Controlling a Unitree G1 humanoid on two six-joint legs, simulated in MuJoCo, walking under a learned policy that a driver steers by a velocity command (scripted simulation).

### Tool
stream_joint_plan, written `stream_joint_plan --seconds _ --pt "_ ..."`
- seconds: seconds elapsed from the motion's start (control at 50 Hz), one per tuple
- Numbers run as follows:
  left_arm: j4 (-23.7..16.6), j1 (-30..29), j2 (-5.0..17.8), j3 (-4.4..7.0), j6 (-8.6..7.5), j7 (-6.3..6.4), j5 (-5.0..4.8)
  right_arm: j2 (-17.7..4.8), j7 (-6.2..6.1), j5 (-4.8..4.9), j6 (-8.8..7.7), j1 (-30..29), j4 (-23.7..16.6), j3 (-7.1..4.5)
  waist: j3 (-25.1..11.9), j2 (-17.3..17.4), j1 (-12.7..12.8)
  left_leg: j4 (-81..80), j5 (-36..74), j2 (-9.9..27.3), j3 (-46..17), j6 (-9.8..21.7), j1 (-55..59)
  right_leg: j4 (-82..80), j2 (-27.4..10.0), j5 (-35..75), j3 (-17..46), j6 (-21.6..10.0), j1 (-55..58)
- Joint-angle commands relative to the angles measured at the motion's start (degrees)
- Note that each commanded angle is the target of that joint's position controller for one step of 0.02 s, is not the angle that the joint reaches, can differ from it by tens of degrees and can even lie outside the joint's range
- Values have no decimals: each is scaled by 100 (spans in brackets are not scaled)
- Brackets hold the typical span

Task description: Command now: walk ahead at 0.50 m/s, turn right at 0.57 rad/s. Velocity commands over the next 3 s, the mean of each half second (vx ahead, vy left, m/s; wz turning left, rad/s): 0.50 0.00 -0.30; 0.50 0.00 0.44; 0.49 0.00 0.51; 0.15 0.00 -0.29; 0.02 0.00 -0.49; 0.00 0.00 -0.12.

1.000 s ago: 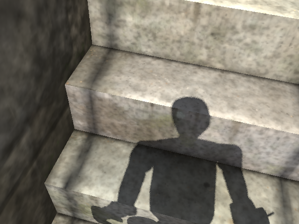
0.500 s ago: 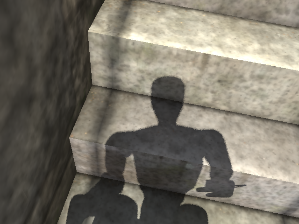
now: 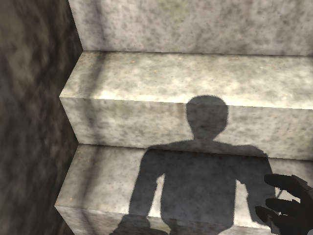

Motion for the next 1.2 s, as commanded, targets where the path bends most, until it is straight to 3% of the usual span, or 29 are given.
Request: stream_joint_plan --seconds 0.02,0.06,0.1,0.14,0.22,0.3,0.34,0.38,0.4,0.44,0.46,0.48,0.5,0.54,0.58,0.6,0.66,0.7,0.74,0.78,0.82,0.84,0.88,0.9,0.94,1.0,1.08,1.12,1.2 --pt "-620 -269 702 4 -474 48 -151 287 293 -170 -400 129 -629 162 -907 -1326 -866 2940 753 -1049 -357 129 -2139 -2688 -1210 1708 3721 -1785 1410" --pt "-181 269 980 159 -765 278 -266 574 308 -290 -441 -514 -827 310 -852 -490 -324 3300 1748 -1039 -792 407 -3132 -3245 -1501 -672 5073 -1742 2237" --pt "-127 378 773 189 -785 519 -66 -96 253 -261 -478 -111 -663 91 -803 -538 -426 3097 2285 -1164 -1049 538 -3269 -3585 -1542 -689 5307 -1544 2861" --pt "-147 314 648 143 -668 625 61 178 139 -55 -574 -428 -610 243 -182 -430 -511 4020 1664 -1190 -895 545 -4451 -3535 -1749 390 4903 -1600 2969" --pt "340 759 165 -98 -445 540 -218 1064 77 -51 -503 -512 -765 499 861 -782 -585 6607 319 -1194 -105 504 -6735 -3560 -1309 2013 2983 -1382 2824" --pt "236 -914 272 -280 -366 726 -409 1094 85 -208 -325 -695 -1103 706 594 -786 -1307 1803 2358 -806 708 631 -3451 -5130 -761 2386 1349 -753 -1126" --pt "405 -527 1085 -104 -356 806 -527 901 18 -152 -260 -471 -1068 551 -559 -1249 -1515 326 450 -1370 1475 790 -593 -5553 -926 7470 838 -909 -642" --pt "394 -969 1754 22 -404 607 -317 234 -93 -430 -53 1519 -414 239 -1939 -1770 -2290 264 -1327 -1781 1174 669 -240 -3926 -1593 13530 338 -1051 1994" --pt "371 -1151 1514 -27 -440 557 -572 -160 -49 -437 -36 1878 -242 125 -2233 -1764 -2300 -940 -1486 -1802 470 829 -222 -2845 -1655 14898 315 -948 3007" --pt "240 -1730 1442 -107 -466 418 -512 -496 37 -394 171 3380 527 -36 -2838 -570 -2861 -2854 -614 -1676 -716 1001 1333 -1425 -1639 12458 43 -1041 2602" --pt "-202 -2626 578 -370 -525 261 -240 -762 91 -593 318 3756 1258 -171 -1984 1038 -2849 -4579 -294 -1253 -2488 1469 1522 603 -799 7176 -60 -810 1068" --pt "-385 -2588 108 -363 -491 222 -232 -835 -68 -828 292 2400 1116 -141 -1417 1806 -1960 -6860 -2169 -182 -6434 2488 629 4199 460 2921 933 -294 -909" --pt "-734 -2451 -83 -455 -537 150 -182 -385 -108 -572 107 1993 1009 -18 -622 518 -1819 -6896 -2681 151 -6779 2410 96 6097 474 2229 1370 -157 -1893" --pt "-1109 -2393 -392 -652 -620 29 -91 15 -44 -261 -28 2176 1300 36 304 -55 -1391 -6136 -1774 -465 -4838 2099 -595 7457 506 1993 976 -23 -2935" --pt "-924 -1677 -162 -624 -666 -1 -275 413 52 -265 -39 2385 1569 107 304 -358 -955 -5619 -881 -918 -3180 1649 -591 7272 293 2213 608 22 -2899" --pt "-624 -1436 5 -545 -569 1 -361 378 131 -69 -18 2536 1622 84 379 -446 -970 -5742 -812 -860 -2858 1681 -627 7009 228 1970 364 177 -2812" --pt "-516 -2072 -72 -537 -273 247 -521 -23 180 -160 -68 2531 1649 44 461 -89 -1174 -6006 449 -965 -2207 2083 -1283 6041 11 1764 -283 550 -2116" --pt "-796 -2655 -266 -594 -354 278 -187 -151 187 -47 -226 2579 1671 -13 265 46 -1168 -6128 -16 -781 -2549 2152 -1159 4061 -252 2495 -326 552 -1886" --pt "-1127 -3448 -338 -605 -329 467 -172 -410 -75 -155 -79 2587 1497 -99 179 320 -1428 -6686 143 -783 -2245 2098 -1627 1231 -70 1468 -807 725 -388" --pt "-1017 -2784 -184 -461 -136 587 -678 -518 -270 1 156 2477 1400 -212 224 1426 -1244 -6716 -406 -942 -2228 2117 -1598 -505 332 -84 -953 1116 1104" --pt "-520 -1275 153 -264 -125 703 -924 -570 -299 -26 123 1531 851 -170 -440 2223 -392 -5262 1571 -551 -2261 1716 -1226 -2437 -121 751 -389 468 2183" --pt "-28 -496 358 -105 -197 620 -648 44 -119 -64 -64 1598 691 -60 -886 1090 -371 -2818 2682 -796 -1551 1238 -1909 -2841 -382 1329 65 284 3410" --pt "533 115 894 23 -453 466 -7 1095 140 -95 -450 2169 429 227 -1579 -1896 -886 3075 343 -1627 -1548 788 -4028 -2817 -2752 4403 3399 -813 4626" --pt "275 -216 537 -27 -600 417 30 720 216 -27 -523 2792 402 216 -1882 -1466 -1189 4859 342 -1455 -1689 724 -4509 -3342 -3138 2498 3940 -1374 4670" --pt "553 -555 91 -119 -619 552 -370 609 183 257 -270 2457 78 342 -570 -1206 -1447 5637 388 -1191 -1812 507 -5809 -3462 -2638 931 2625 -1230 4555" --pt "906 -464 -496 -244 -594 476 -23 707 279 212 -23 1108 -458 362 462 -620 -1396 5202 861 -1034 -1227 699 -5431 -3276 -1641 2672 433 -325 3099" --pt "612 -1031 685 -160 -531 861 -190 242 135 63 511 1313 -1111 244 569 -1547 -1898 5380 996 -572 -870 71 -4570 -4214 -2375 2859 537 -346 1883" --pt "677 -146 331 -180 -482 1000 -323 31 159 89 520 690 -1092 142 884 -626 -1127 5522 526 -658 -1064 150 -5621 -4158 -1994 2113 83 -348 2930" --pt "465 125 781 10 -167 1140 -299 603 372 -206 536 -645 -1957 514 953 -260 -1062 2179 246 -226 256 238 -4695 -4680 -1803 3806 -604 63 2694"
